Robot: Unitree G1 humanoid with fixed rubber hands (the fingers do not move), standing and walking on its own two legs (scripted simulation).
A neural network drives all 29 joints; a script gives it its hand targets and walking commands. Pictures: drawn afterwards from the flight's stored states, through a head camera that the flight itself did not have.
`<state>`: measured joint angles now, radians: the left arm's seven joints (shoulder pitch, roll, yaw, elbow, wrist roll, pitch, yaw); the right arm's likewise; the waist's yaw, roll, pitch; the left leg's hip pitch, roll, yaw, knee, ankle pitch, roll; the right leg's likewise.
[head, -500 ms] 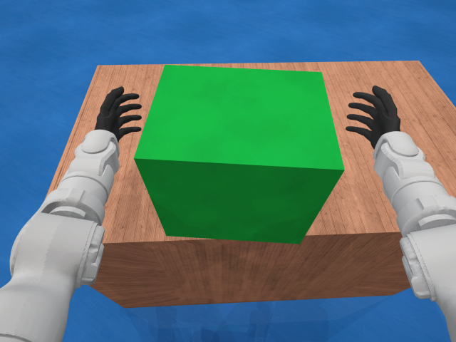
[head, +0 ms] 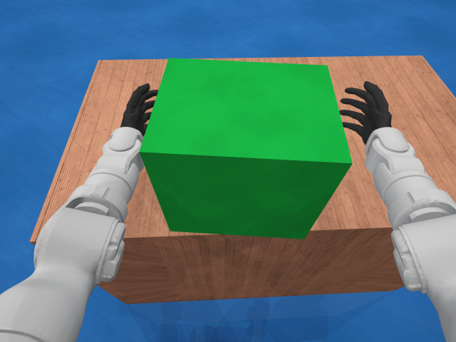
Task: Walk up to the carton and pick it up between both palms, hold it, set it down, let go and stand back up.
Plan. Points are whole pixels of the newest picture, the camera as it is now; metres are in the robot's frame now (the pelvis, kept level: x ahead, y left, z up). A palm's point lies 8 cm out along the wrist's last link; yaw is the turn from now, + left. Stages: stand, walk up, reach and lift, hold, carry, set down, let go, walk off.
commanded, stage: reach and lift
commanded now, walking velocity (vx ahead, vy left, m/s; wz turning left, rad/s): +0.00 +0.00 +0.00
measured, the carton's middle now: (241, 155) +0.45 +0.02 +0.05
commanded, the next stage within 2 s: none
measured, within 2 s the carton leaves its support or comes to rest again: leaves its support in 1.92 s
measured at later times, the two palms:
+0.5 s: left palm (137, 125) +0.45 +0.21 +0.11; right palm (365, 124) +0.47 -0.18 +0.13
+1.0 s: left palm (138, 127) +0.45 +0.21 +0.11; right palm (353, 125) +0.48 -0.16 +0.12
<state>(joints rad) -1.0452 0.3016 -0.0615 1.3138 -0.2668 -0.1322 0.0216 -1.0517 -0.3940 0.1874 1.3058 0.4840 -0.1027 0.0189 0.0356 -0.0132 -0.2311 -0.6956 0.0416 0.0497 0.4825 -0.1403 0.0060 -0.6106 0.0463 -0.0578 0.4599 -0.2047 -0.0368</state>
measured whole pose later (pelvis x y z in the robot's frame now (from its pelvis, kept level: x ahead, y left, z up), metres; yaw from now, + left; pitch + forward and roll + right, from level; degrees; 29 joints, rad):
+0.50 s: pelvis +0.01 +0.00 +0.00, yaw +0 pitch +19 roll -2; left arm -1.03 0.25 0.01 1.28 -0.18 -0.12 0.06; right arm -1.06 -0.34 0.10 1.34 0.40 -0.11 -0.01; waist 0.05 -0.01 -0.23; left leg -0.64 0.04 0.05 0.46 -0.14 0.00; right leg -0.55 0.05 -0.06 0.41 -0.19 -0.04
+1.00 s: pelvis +0.01 +0.00 +0.01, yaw +1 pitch +19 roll -2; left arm -1.02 0.22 0.05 1.29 -0.15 -0.15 0.07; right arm -1.05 -0.29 0.03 1.33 0.33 -0.12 -0.05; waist 0.04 -0.01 -0.23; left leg -0.64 0.04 0.04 0.44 -0.13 0.00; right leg -0.54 0.05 -0.07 0.38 -0.18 -0.04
